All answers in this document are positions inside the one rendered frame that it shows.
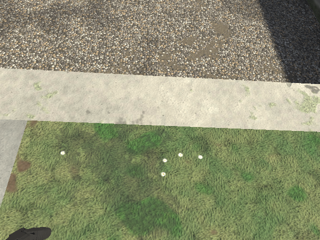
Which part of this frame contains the robot left hand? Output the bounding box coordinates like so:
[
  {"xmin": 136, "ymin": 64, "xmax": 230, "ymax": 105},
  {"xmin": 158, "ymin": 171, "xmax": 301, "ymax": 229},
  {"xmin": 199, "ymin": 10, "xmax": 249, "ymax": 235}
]
[{"xmin": 6, "ymin": 227, "xmax": 52, "ymax": 240}]

